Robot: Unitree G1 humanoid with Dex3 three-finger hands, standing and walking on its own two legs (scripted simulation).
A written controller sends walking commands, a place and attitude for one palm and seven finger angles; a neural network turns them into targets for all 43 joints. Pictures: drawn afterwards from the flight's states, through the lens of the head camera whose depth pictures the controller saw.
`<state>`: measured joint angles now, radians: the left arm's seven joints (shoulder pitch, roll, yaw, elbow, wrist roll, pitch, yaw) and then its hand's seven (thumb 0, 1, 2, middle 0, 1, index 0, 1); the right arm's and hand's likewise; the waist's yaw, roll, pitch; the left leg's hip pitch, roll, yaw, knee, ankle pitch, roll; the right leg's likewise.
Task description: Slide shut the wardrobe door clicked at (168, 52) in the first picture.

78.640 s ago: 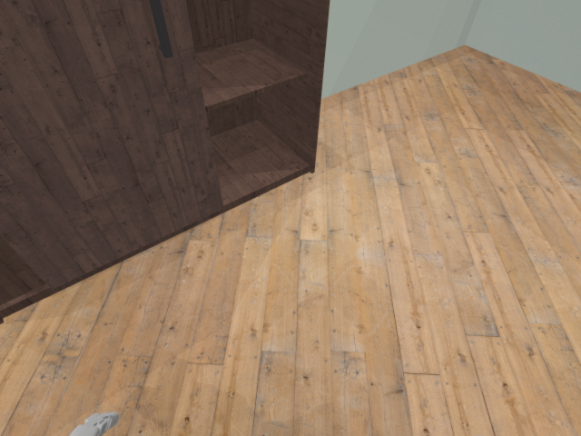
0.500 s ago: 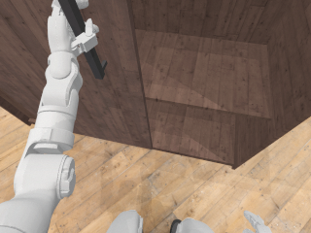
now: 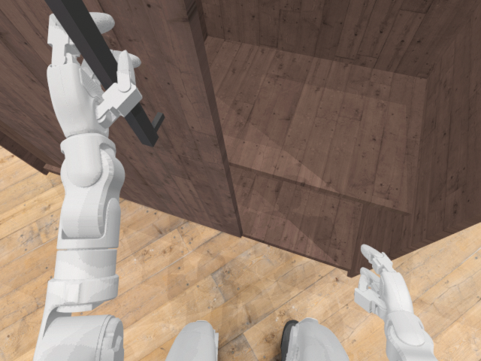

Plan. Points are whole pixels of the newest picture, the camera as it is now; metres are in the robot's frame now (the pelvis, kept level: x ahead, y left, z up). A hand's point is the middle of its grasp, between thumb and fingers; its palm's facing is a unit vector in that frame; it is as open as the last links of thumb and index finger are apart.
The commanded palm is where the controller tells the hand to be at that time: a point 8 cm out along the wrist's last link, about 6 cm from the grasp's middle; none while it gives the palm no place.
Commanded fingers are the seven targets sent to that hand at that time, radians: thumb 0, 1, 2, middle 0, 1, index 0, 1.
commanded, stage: step sideways, sliding the door along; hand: left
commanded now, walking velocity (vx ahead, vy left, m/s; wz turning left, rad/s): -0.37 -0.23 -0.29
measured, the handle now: (114, 57) +0.44 +0.22 +0.19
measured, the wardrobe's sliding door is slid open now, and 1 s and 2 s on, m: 0.43 0.12 0.00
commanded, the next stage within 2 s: stop walking and hold the door there in 1.56 s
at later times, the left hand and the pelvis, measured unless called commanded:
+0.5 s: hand (226, 110) +0.38 +0.07 +0.18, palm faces +0.38 -0.92 -0.04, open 7.0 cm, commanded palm +0.34 +0.04 +0.18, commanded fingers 0.00 0.90 0.90 -0.45 -1.40 -0.45 -1.40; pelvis +0.02 -0.13 -0.01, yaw -3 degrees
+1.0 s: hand (404, 158) +0.34 -0.12 +0.18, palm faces +0.34 -0.94 +0.00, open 7.2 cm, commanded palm +0.29 -0.15 +0.18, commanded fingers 0.00 0.90 0.90 -0.45 -1.40 -0.45 -1.40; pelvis -0.03 -0.30 -0.01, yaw -6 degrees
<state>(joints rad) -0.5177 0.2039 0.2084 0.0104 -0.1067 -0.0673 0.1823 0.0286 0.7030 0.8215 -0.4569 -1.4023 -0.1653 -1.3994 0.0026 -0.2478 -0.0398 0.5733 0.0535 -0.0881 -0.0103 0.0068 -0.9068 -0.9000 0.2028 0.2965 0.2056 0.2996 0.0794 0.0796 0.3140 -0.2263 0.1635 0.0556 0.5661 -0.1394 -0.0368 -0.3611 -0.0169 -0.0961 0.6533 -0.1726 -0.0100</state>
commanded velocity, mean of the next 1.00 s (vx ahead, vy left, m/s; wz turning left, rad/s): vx -0.35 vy -0.25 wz -0.21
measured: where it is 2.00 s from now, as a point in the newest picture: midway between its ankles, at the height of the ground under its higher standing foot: outside the picture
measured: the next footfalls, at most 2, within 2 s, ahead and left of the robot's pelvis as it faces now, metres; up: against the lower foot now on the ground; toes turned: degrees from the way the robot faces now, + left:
right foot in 0.22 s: +0.11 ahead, -0.20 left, +0.00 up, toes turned -5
left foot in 0.42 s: +0.06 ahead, +0.08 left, +0.00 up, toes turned +8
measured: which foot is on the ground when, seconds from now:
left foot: down 0.00-0.26, up 0.28-0.40, down 0.42-0.76, up 0.78-0.94, down 0.96-1.00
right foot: up 0.00-0.20, down 0.22-0.42, up 0.44-0.68, down 0.70-0.96, up 0.98-1.00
